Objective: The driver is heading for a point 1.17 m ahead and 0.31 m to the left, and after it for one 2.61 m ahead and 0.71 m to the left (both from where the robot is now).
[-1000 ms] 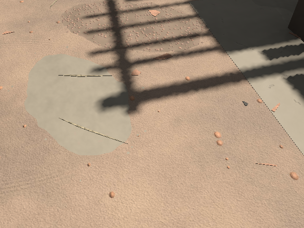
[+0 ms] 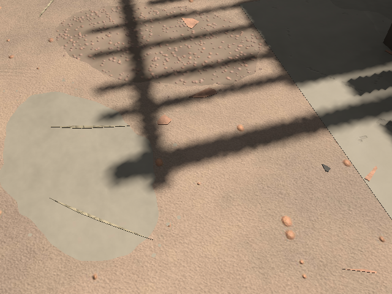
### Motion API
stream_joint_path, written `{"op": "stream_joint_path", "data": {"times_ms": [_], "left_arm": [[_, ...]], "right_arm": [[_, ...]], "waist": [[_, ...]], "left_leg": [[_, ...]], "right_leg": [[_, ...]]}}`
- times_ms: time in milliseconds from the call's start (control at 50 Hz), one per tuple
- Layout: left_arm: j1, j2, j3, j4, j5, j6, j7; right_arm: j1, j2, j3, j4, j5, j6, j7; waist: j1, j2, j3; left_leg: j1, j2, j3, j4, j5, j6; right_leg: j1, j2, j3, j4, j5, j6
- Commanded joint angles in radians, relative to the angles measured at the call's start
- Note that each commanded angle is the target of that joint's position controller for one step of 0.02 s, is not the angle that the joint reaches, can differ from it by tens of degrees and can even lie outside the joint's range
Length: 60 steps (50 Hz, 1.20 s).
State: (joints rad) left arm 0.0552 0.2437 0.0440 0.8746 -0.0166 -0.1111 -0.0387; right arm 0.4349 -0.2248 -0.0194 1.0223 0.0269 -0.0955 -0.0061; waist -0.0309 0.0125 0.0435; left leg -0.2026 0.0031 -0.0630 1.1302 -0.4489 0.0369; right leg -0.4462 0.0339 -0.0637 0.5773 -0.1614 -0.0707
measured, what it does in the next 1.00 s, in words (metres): walks ahead, turning left: left foot, then right foot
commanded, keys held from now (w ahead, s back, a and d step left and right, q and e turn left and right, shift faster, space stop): w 0.20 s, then w+q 0.80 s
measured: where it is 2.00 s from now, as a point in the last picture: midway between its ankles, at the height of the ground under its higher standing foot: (122, 157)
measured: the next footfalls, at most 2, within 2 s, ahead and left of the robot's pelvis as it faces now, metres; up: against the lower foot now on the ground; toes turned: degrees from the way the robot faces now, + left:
left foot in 0.48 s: +0.45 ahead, +0.15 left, +0.00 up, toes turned +8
right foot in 0.98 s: +0.76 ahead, +0.02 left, +0.00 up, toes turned +26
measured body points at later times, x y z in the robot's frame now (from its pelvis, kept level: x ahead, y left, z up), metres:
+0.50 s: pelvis +0.29 +0.05 -0.01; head +0.33 +0.06 +0.44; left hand +0.24 +0.32 -0.15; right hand +0.51 -0.17 -0.10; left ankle +0.41 +0.14 -0.72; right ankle +0.10 -0.08 -0.70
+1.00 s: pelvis +0.59 +0.08 +0.00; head +0.61 +0.09 +0.45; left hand +0.72 +0.39 -0.07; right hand +0.71 -0.19 -0.12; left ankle +0.41 +0.14 -0.71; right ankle +0.73 +0.01 -0.73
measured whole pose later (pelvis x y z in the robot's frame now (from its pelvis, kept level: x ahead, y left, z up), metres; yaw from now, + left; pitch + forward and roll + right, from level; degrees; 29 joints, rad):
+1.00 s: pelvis +0.59 +0.08 +0.00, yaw +23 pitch +3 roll -1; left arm 0.01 0.26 0.04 0.74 0.01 -0.14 -0.01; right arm 0.40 -0.29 -0.08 0.80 0.02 -0.04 -0.02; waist -0.07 0.02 0.00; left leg -0.13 -0.10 -0.23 0.66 -0.49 0.06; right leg -0.45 0.04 0.03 0.48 -0.08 -0.03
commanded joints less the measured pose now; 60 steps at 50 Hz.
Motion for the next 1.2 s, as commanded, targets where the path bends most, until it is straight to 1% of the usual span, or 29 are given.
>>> {"op": "stream_joint_path", "data": {"times_ms": [20, 60, 100, 180, 260, 380, 420, 460, 480, 500, 520, 540, 580, 600, 660, 700, 780, 880, 940, 960, 980, 1000, 1020, 1040, 1060, 1080, 1100, 1140, 1200], "left_arm": [[0.121, 0.101, 0.022, 0.003, 0.015, -0.009, -0.004], [0.11, 0.064, 0.01, 0.023, 0.023, -0.013, -0.008], [0.145, 0.078, 0.011, 0.048, 0.017, -0.018, -0.001], [0.224, 0.126, 0.02, 0.073, 0.017, -0.01, 0.028], [0.285, 0.152, 0.022, 0.086, 0.01, -0.003, 0.043], [0.359, 0.158, 0.029, 0.125, 0.009, 0.025, 0.047], [0.324, 0.181, 0.037, 0.109, 0.01, 0.037, 0.051], [0.288, 0.187, 0.036, 0.084, 0.017, 0.056, 0.059], [0.295, 0.171, 0.024, 0.052, 0.03, 0.054, 0.066], [0.402, 0.022, -0.026, 0.019, 0.047, 0.022, 0.044], [0.339, 0.106, -0.008, 0.024, 0.013, -0.023, 0.029], [0.239, 0.167, 0.008, -0.016, -0.02, -0.05, 0.022], [0.16, 0.161, 0.013, -0.035, 0.001, -0.058, 0.035], [0.173, 0.163, 0.021, -0.039, 0.011, -0.044, 0.04], [0.176, 0.121, 0.022, -0.061, 0.03, -0.007, 0.046], [0.094, 0.11, 0.02, -0.095, 0.034, 0.001, 0.051], [-0.059, 0.082, 0.011, -0.145, 0.025, -0.006, 0.043], [-0.137, 0.127, 0.022, -0.196, 0.011, -0.022, 0.027], [-0.044, 0.163, 0.04, -0.18, 0.009, -0.04, 0.023], [0.062, 0.193, 0.055, -0.158, 0.019, -0.044, 0.028], [0.227, 0.25, 0.071, -0.143, 0.03, -0.044, 0.037], [0.314, 0.321, 0.091, -0.108, 0.035, -0.026, 0.036], [0.295, 0.224, 0.072, -0.122, 0.012, -0.02, 0.03], [0.251, 0.156, 0.054, -0.139, 0.01, -0.015, 0.033], [0.204, 0.143, 0.045, -0.142, 0.019, -0.009, 0.031], [0.177, 0.125, 0.039, -0.133, 0.024, -0.005, 0.028], [0.167, 0.114, 0.033, -0.125, 0.032, -0.006, 0.026], [0.176, 0.116, 0.036, -0.105, 0.026, -0.014, 0.019], [0.193, 0.159, 0.049, -0.08, 0.013, -0.02, 0.019]], "right_arm": [[-0.056, -0.117, -0.032, -0.096, 0.007, -0.041, -0.008], [-0.01, -0.076, -0.036, -0.089, 0.0, -0.011, -0.011], [-0.036, -0.069, -0.04, -0.104, -0.006, 0.007, -0.015], [-0.225, -0.085, -0.047, -0.174, -0.022, 0.007, -0.014], [-0.366, -0.059, -0.033, -0.21, -0.012, -0.003, 0.007], [-0.495, -0.072, -0.025, -0.288, 0.002, -0.004, 0.051], [-0.458, -0.097, -0.035, -0.3, 0.0, -0.006, 0.064], [-0.227, -0.17, -0.078, -0.249, -0.002, -0.001, 0.063], [-0.052, -0.255, -0.111, -0.217, -0.006, 0.005, 0.051], [0.002, -0.348, -0.13, -0.211, -0.007, 0.006, 0.049], [0.022, -0.251, -0.104, -0.214, -0.009, 0.007, 0.045], [-0.034, -0.21, -0.093, -0.223, -0.016, 0.005, 0.039], [-0.175, -0.162, -0.077, -0.27, -0.022, 0.003, 0.039], [-0.206, -0.143, -0.07, -0.285, -0.032, 0.001, 0.037], [-0.193, -0.166, -0.077, -0.291, -0.019, 0.001, 0.027], [-0.157, -0.197, -0.086, -0.287, -0.013, 0.004, 0.01], [-0.098, -0.203, -0.089, -0.279, -0.007, 0.016, -0.006], [-0.045, -0.196, -0.09, -0.263, 0.0, 0.029, -0.012], [-0.073, -0.192, -0.09, -0.28, -0.006, 0.043, -0.019], [-0.089, -0.16, -0.079, -0.295, -0.01, 0.044, -0.016], [-0.097, -0.108, -0.058, -0.321, -0.026, 0.04, -0.012], [0.059, -0.047, -0.038, -0.346, 0.005, 0.029, -0.009], [0.061, -0.156, -0.054, -0.321, 0.019, 0.028, -0.013], [-0.048, -0.215, -0.071, -0.33, 0.012, 0.035, -0.013], [-0.102, -0.203, -0.071, -0.34, -0.001, 0.039, -0.015], [-0.137, -0.183, -0.071, -0.353, -0.013, 0.037, -0.013], [-0.134, -0.158, -0.069, -0.356, -0.009, 0.039, -0.006], [-0.121, -0.113, -0.06, -0.358, -0.002, 0.044, 0.0], [-0.19, -0.094, -0.049, -0.39, -0.016, 0.042, 0.003]], "waist": [[0.058, -0.021, -0.087], [0.003, -0.068, -0.072], [-0.008, -0.071, -0.027], [0.029, -0.043, 0.023], [0.078, -0.05, 0.027], [0.108, -0.044, 0.054], [0.071, -0.073, 0.012], [-0.053, -0.083, -0.133], [-0.113, 0.0, -0.244], [-0.035, 0.259, -0.371], [-0.077, 0.18, -0.426], [-0.077, 0.149, -0.277], [-0.008, -0.032, -0.139], [0.029, -0.018, -0.128], [0.059, 0.01, -0.087], [0.041, 0.017, -0.054], [-0.016, 0.058, -0.035], [-0.033, 0.08, -0.037], [0.027, 0.117, -0.067], [0.078, 0.105, -0.142], [0.146, 0.009, -0.282], [0.077, -0.338, -0.398], [0.095, -0.257, -0.341], [0.121, -0.145, -0.211], [0.104, -0.069, -0.135], [0.085, -0.065, -0.077], [0.06, -0.089, -0.057], [0.043, -0.111, -0.051], [0.042, -0.087, -0.038]], "left_leg": [[-0.428, 0.111, -0.029, 0.17, 0.154, 0.028], [-0.337, 0.146, -0.03, 0.1, 0.189, 0.026], [-0.357, 0.159, -0.011, 0.033, 0.205, 0.012], [-0.505, 0.168, 0.006, -0.199, 0.408, -0.026], [-0.452, 0.118, 0.063, -0.453, 0.589, -0.023], [-0.531, 0.081, 0.06, -0.562, 0.465, 0.034], [-0.435, 0.038, 0.107, -0.567, 0.37, 0.067], [-0.116, -0.053, 0.166, -0.594, 0.359, 0.114], [0.198, 0.064, -0.035, -0.594, 0.377, 0.175], [0.578, 0.314, -0.597, -0.694, 0.196, 0.373], [0.64, 0.34, -0.759, -0.825, 0.134, 0.369], [0.54, 0.303, -0.606, -0.831, 0.208, 0.311], [0.241, 0.226, -0.384, -0.858, 0.43, 0.265], [0.151, 0.199, -0.332, -0.881, 0.497, 0.257], [0.018, 0.164, -0.257, -0.927, 0.566, 0.268], [-0.019, 0.143, -0.22, -0.942, 0.56, 0.258], [-0.065, 0.08, -0.176, -0.92, 0.442, 0.186], [0.052, 0.128, -0.294, -0.824, 0.375, 0.162], [0.093, 0.129, -0.352, -0.714, 0.442, 0.14], [0.055, 0.077, -0.321, -0.592, 0.486, 0.112], [-0.082, 0.009, -0.233, -0.318, 0.353, 0.072], [-0.452, -0.121, -0.109, -0.011, -0.13, 0.007], [-0.584, -0.032, -0.133, 0.132, -0.139, -0.003], [-0.613, 0.003, -0.119, 0.166, -0.043, -0.01], [-0.573, 0.036, -0.087, 0.145, 0.036, -0.017], [-0.549, 0.058, -0.083, 0.095, 0.082, -0.019], [-0.501, 0.079, -0.08, 0.06, 0.108, -0.015], [-0.461, 0.085, -0.052, -0.003, 0.122, -0.015], [-0.493, 0.102, -0.032, -0.15, 0.209, -0.026]], "right_leg": [[0.365, -0.307, 0.445, -0.367, 0.014, -0.171], [0.254, -0.254, 0.329, -0.423, 0.053, -0.167], [0.199, -0.239, 0.265, -0.465, 0.081, -0.181], [0.247, -0.234, 0.214, -0.497, 0.123, -0.178], [0.3, -0.207, 0.107, -0.5, 0.155, -0.132], [0.558, -0.295, 0.044, -0.41, 0.247, -0.102], [0.59, -0.301, 0.008, -0.305, 0.516, -0.078], [0.538, -0.251, -0.06, 0.014, 0.82, -0.033], [0.303, -0.211, -0.084, 0.32, 0.61, 0.007], [-0.158, 0.006, -0.028, 0.698, -0.181, 0.076], [-0.294, 0.008, 0.158, 0.821, -0.37, 0.055], [-0.371, -0.048, 0.173, 0.82, -0.298, 0.029], [-0.283, -0.123, 0.155, 0.662, -0.175, 0.029], [-0.207, -0.147, 0.162, 0.609, -0.152, 0.036], [-0.157, -0.147, 0.138, 0.47, -0.115, 0.083], [-0.184, -0.131, 0.124, 0.331, -0.006, 0.113], [-0.099, -0.067, 0.111, 0.029, 0.25, 0.116], [-0.057, -0.04, 0.149, -0.102, 0.221, 0.094], [0.077, -0.032, 0.131, -0.157, 0.112, 0.053], [0.253, -0.066, 0.144, -0.165, 0.115, 0.017], [0.519, -0.233, 0.296, -0.138, 0.076, -0.047], [0.844, -0.456, 0.747, -0.205, -0.086, -0.215], [0.812, -0.469, 0.834, -0.25, -0.288, -0.202], [0.686, -0.421, 0.669, -0.267, -0.274, -0.15], [0.551, -0.371, 0.544, -0.289, -0.157, -0.123], [0.449, -0.33, 0.464, -0.315, -0.06, -0.12], [0.381, -0.296, 0.394, -0.343, -0.005, -0.113], [0.328, -0.27, 0.313, -0.388, 0.065, -0.132], [0.331, -0.282, 0.245, -0.427, 0.187, -0.161]]}}
Over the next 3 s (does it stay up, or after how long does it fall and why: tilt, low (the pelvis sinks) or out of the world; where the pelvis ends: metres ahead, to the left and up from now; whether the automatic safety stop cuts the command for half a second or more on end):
stays up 1.59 0.42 0.01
